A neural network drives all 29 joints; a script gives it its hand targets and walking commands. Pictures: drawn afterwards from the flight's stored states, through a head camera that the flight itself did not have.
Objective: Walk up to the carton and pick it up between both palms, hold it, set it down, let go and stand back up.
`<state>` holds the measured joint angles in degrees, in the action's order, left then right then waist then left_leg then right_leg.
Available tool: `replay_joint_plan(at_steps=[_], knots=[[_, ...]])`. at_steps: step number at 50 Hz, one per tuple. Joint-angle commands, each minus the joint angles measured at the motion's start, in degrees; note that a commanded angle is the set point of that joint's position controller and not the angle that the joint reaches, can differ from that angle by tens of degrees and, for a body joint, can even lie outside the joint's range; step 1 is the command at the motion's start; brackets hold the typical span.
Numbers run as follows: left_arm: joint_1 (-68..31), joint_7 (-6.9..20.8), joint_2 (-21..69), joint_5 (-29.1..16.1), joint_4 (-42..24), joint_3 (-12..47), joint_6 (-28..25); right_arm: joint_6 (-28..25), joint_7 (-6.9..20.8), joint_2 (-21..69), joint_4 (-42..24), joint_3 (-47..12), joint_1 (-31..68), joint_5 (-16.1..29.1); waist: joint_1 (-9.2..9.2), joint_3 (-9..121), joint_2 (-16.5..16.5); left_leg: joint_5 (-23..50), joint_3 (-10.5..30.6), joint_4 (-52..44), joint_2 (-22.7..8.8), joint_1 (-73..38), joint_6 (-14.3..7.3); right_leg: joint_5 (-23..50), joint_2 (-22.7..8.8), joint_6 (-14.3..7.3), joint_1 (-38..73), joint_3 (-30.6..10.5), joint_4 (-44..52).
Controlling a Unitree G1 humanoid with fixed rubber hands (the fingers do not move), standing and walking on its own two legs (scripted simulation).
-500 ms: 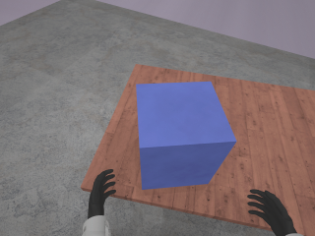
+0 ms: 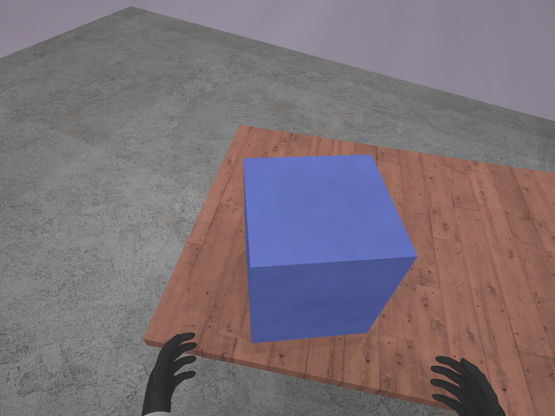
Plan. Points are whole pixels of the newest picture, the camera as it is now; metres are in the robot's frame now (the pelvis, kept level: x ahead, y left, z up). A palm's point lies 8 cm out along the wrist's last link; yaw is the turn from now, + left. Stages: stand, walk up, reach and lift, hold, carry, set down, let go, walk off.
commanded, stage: set down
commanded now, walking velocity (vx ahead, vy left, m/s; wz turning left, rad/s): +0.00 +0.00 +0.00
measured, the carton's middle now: (309, 251) +0.40 +0.02 +0.00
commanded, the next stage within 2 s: let go in 1.04 s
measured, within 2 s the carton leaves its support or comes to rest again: neither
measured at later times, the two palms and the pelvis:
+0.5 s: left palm (153, 408) +0.14 +0.20 -0.06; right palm out of the picture +0.21 -0.24 -0.05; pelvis +0.01 +0.00 +0.00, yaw +0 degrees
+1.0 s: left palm out of the picture +0.13 +0.22 -0.09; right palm out of the picture +0.21 -0.23 -0.05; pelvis +0.02 +0.01 +0.00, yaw +0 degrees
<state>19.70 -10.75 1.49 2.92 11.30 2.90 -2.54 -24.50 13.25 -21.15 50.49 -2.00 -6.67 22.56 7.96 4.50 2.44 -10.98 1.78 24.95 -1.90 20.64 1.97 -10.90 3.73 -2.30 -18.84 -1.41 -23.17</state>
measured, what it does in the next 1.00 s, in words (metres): stands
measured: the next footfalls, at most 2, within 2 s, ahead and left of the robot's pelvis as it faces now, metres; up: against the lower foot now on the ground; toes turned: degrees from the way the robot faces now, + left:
none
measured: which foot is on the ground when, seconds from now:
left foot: down 0.00-1.00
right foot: down 0.00-1.00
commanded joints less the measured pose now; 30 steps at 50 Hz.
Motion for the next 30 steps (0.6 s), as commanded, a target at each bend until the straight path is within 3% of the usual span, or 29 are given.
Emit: replay_joint_plan(at_steps=[1, 2, 3, 4, 5, 6, 7, 8, 9, 10, 12, 13, 14, 15, 16, 17, 18, 19, 20, 21, 22, 24, 25, 26, 27, 28, 30], knots=[[-2.57, 1.03, -9.15, -3.59, -4.92, -1.63, -0.89, -0.23, -2.41, -9.87, -9.16, 3.60, -1.19, -4.77, -9.33, 5.86, 7.49, 4.02, -4.71, -2.50, 3.67, -8.10, -2.38, 1.55, -5.72, 1.56, 14.63, -5.04, 5.34], [-3.55, 0.86, -9.16, -3.91, -6.06, -1.38, -1.00, 0.20, -2.21, -9.09, -10.91, 3.11, -1.60, -4.93, -8.44, 5.23, 6.99, 2.58, -4.66, -2.99, 3.51, -8.00, -2.29, -2.63, -5.39, 1.53, 12.71, -4.18, 5.84], [-4.53, 1.54, -8.79, -3.48, -0.92, -1.18, 0.30, 1.57, -2.66, -7.60, -7.65, 2.76, -0.87, -6.28, -8.81, 2.98, 7.74, 1.09, -4.98, -3.35, 3.93, -8.05, -3.10, -3.00, -6.28, 1.64, 12.58, -5.53, 7.03], [-4.63, 0.88, -9.69, -4.45, -6.03, -0.61, -0.12, 1.18, -2.20, -9.16, -10.95, 4.42, 0.39, -6.21, -8.02, 5.15, 7.04, 2.91, -4.07, -3.34, 3.16, -8.71, -2.91, -4.25, -5.26, 0.85, 11.63, -4.20, 6.36], [-4.41, 1.48, -9.86, -4.49, -2.77, -0.84, 0.30, 1.93, -2.77, -6.43, -8.54, 2.89, -1.92, -6.04, -9.33, 3.86, 5.39, 1.12, -5.51, -3.44, 4.26, -8.65, -2.87, -4.60, -6.05, 1.21, 12.24, -4.80, 7.02], [-4.51, 1.60, -9.81, -4.02, -2.26, -1.67, 0.19, 2.15, -2.72, -6.71, -10.80, 2.91, -1.79, -6.51, -8.40, 4.46, 6.12, 1.59, -5.11, -3.61, 3.72, -9.48, -2.82, -5.83, -6.29, 1.21, 11.75, -4.77, 7.31], [-3.24, 2.52, -10.53, -3.75, 0.36, -1.35, 1.34, 3.11, -3.29, -5.92, -5.79, 3.77, -3.07, -8.07, -9.40, 2.63, 4.63, 2.08, -5.74, -4.10, 4.14, -9.87, -2.50, -3.03, -6.26, 1.14, 11.44, -4.26, 7.26], [-3.37, 1.46, -10.22, -4.07, -5.05, -1.38, 0.00, 2.04, -2.65, -6.96, -9.27, 3.46, -2.34, -6.66, -8.21, 5.33, 3.62, 4.46, -5.06, -4.51, 3.35, -10.68, -2.31, -1.09, -4.83, 0.64, 12.46, -2.90, 6.46], [-4.10, 1.78, -11.20, -4.31, -4.31, -1.23, 0.58, 2.87, -3.02, -6.30, -6.03, 3.95, -1.63, -7.51, -8.13, 4.98, 1.99, 2.64, -5.32, -5.00, 3.64, -11.92, -2.28, -2.11, -4.32, 0.72, 10.98, -1.69, 6.41], [-3.52, 2.35, -10.87, -4.31, -1.19, -1.06, 1.02, 3.41, -2.95, -6.27, -5.52, 3.43, -2.33, -8.29, -8.52, 4.46, 3.26, 3.22, -4.81, -3.88, 3.31, -11.96, -2.23, -2.06, -4.86, 0.78, 11.51, -2.56, 6.56], [-3.80, 1.94, -11.43, -3.47, -6.47, -2.17, 0.34, 2.69, -3.27, -5.92, -6.85, 3.19, -4.08, -7.49, -8.49, 6.29, 0.15, 7.72, -5.08, -4.03, 3.45, -13.17, -1.50, 2.98, -4.71, 1.03, 13.64, -2.59, 6.44], [-3.69, 2.73, -12.40, -3.58, -3.03, -1.70, 0.56, 2.77, -3.81, -4.35, -4.71, 2.74, -4.91, -8.21, -9.72, 4.76, 2.71, 4.86, -5.09, -3.33, 4.14, -11.62, -2.33, 3.78, -5.55, 1.23, 14.65, -3.27, 6.26], [-1.74, 3.42, -13.02, -2.97, -0.64, -2.31, 1.43, 3.47, -4.09, -3.56, -2.20, 2.68, -6.04, -9.37, -9.02, 4.25, 0.87, 6.35, -5.37, -3.68, 3.98, -13.30, -1.89, 6.59, -5.21, 1.04, 13.03, -2.77, 6.59], [-2.74, 3.47, -12.55, -3.69, -1.63, -1.84, 0.64, 2.76, -3.98, -3.69, -4.39, 2.71, -4.07, -8.81, -8.78, 4.84, 1.28, 7.46, -4.93, -3.49, 3.56, -13.66, -1.90, 6.36, -4.30, 1.13, 12.63, -1.35, 6.01], [-1.88, 2.46, -11.90, -3.82, -5.54, -2.19, 0.46, 1.66, -3.78, -5.27, -6.75, 2.54, -3.88, -7.83, -7.32, 6.48, -0.47, 10.36, -4.97, -3.49, 3.13, -14.77, -1.56, 7.97, -3.61, 0.82, 13.18, -0.67, 5.25], [-1.17, 3.93, -12.42, -3.26, -0.32, -2.29, 1.00, 2.58, -4.83, -3.27, -3.44, 1.95, -6.04, -8.67, -9.14, 2.99, -0.47, 9.61, -5.04, -3.11, 3.93, -15.25, -1.40, 9.14, -4.14, 0.93, 13.04, -1.27, 6.44], [-1.11, 4.14, -12.52, -2.90, -0.32, -2.75, 1.60, 2.68, -4.74, -3.67, -3.65, 2.09, -5.45, -8.92, -8.51, 4.62, 0.42, 10.97, -4.84, -3.11, 3.66, -16.73, -1.44, 10.73, -3.83, 0.78, 13.12, -0.75, 6.22], [-1.29, 4.19, -12.05, -3.03, 0.10, -1.68, 1.72, 2.85, -4.65, -3.79, -2.13, 2.43, -4.53, -8.81, -8.27, 3.61, -1.73, 10.62, -5.32, -4.03, 3.47, -17.72, -0.93, 8.52, -3.58, 0.65, 11.26, 0.02, 6.79], [-0.56, 4.00, -12.87, -2.64, -1.17, -3.80, 1.25, 2.38, -4.82, -3.68, -4.68, 1.42, -4.94, -8.73, -7.05, 4.58, -1.13, 12.29, -5.40, -3.69, 3.76, -15.81, -0.91, 11.60, -4.25, 1.05, 14.06, -0.99, 6.24], [-0.33, 5.08, -13.52, -1.91, 1.96, -3.57, 2.14, 2.93, -5.63, -2.61, -1.28, 1.34, -6.44, -9.85, -8.65, 3.05, 0.20, 11.14, -5.04, -3.31, 3.92, -16.16, -1.17, 11.88, -4.34, 1.41, 13.73, -0.95, 5.99], [-2.19, 4.10, -12.91, -2.07, -2.98, -3.07, 1.53, 2.28, -4.84, -3.69, -3.54, 1.82, -4.37, -9.13, -8.00, 3.32, -1.62, 11.38, -4.44, -3.40, 3.24, -16.70, -1.02, 8.44, -3.80, 0.95, 12.44, -0.75, 6.60], [-2.58, 4.53, -13.47, -2.61, -1.93, -2.59, 2.36, 3.11, -5.57, -2.93, -3.49, 1.51, -4.08, -9.27, -8.46, 2.34, -2.49, 12.06, -4.28, -3.22, 3.50, -16.09, -0.70, 8.75, -3.58, 0.59, 11.83, -0.10, 6.30], [-2.27, 5.43, -13.11, -2.97, 1.82, -2.58, 3.26, 3.94, -6.26, -1.83, -1.04, 1.09, -4.76, -9.77, -8.72, -0.56, -0.78, 8.20, -4.91, -4.00, 4.00, -15.71, -1.38, 4.86, -4.29, 0.94, 11.36, -1.29, 7.71], [-4.32, 4.64, -14.31, -3.15, -2.34, -2.99, 2.97, 3.75, -5.87, -2.41, -4.53, 2.17, -2.35, -9.73, -7.88, 2.07, -1.45, 8.64, -4.27, -4.17, 3.34, -15.37, -1.53, 2.80, -3.65, 0.77, 11.72, -1.02, 6.88], [-3.97, 4.83, -14.31, -3.33, -0.30, -2.60, 3.64, 4.00, -6.24, -2.44, -4.39, 1.50, -1.85, -11.06, -7.61, -0.81, -1.22, 9.29, -4.90, -4.19, 3.81, -14.23, -1.46, 4.98, -4.07, 0.80, 10.78, -1.13, 7.16], [-5.02, 5.70, -14.02, -3.17, 3.20, -3.19, 3.96, 4.49, -7.06, -0.29, -3.09, 1.18, -3.06, -12.06, -8.77, -1.58, 1.11, 6.74, -5.29, -3.83, 4.16, -13.47, -2.06, 2.98, -5.07, 1.57, 12.76, -2.47, 7.85], [-5.18, 5.32, -13.80, -1.94, 1.77, -2.79, 4.30, 4.80, -6.88, -0.72, -4.75, 1.19, -1.66, -11.60, -7.76, -0.47, -1.91, 8.17, -4.64, -4.65, 3.66, -15.33, -1.43, 4.00, -4.39, 0.94, 12.13, -1.11, 7.45]])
